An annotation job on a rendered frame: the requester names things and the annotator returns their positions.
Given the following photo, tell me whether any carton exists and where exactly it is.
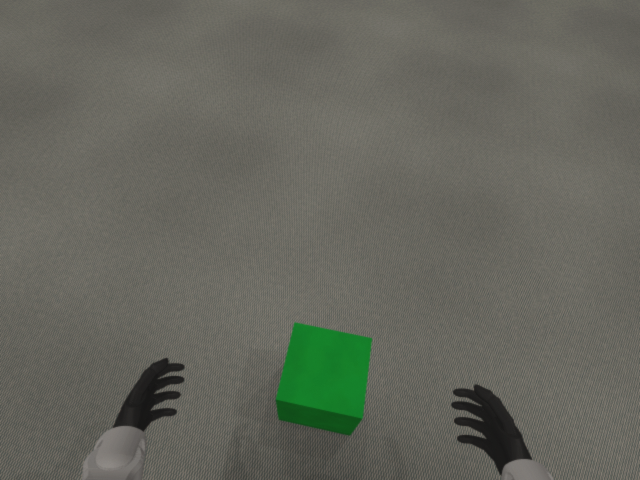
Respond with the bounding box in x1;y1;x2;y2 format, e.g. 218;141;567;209
276;322;372;436

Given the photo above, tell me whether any robot left forearm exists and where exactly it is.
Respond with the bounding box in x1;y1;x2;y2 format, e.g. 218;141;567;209
82;426;147;480

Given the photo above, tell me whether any robot right hand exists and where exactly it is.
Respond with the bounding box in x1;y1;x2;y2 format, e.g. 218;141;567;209
451;384;532;476

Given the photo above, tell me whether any robot right forearm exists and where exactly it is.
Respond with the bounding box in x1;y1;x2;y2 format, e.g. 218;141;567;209
501;459;554;480

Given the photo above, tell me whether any robot left hand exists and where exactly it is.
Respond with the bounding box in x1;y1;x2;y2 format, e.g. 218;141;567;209
113;358;185;432

